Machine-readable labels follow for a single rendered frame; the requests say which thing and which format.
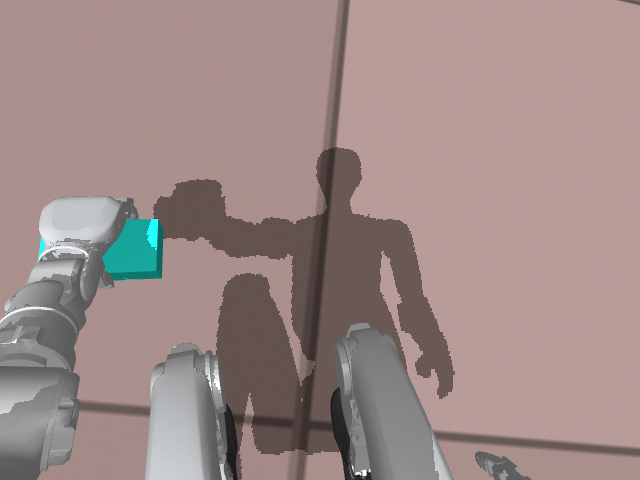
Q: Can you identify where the left robot hand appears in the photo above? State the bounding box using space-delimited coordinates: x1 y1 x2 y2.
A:
39 196 139 289

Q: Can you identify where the right robot foot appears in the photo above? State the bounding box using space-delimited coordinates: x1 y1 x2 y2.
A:
330 388 372 480

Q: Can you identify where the small box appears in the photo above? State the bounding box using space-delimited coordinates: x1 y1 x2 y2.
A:
38 219 164 281

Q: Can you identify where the right robot hand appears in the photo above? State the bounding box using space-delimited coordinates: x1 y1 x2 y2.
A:
475 451 531 480

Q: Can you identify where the left robot arm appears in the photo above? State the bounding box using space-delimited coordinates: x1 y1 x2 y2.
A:
0 241 103 480

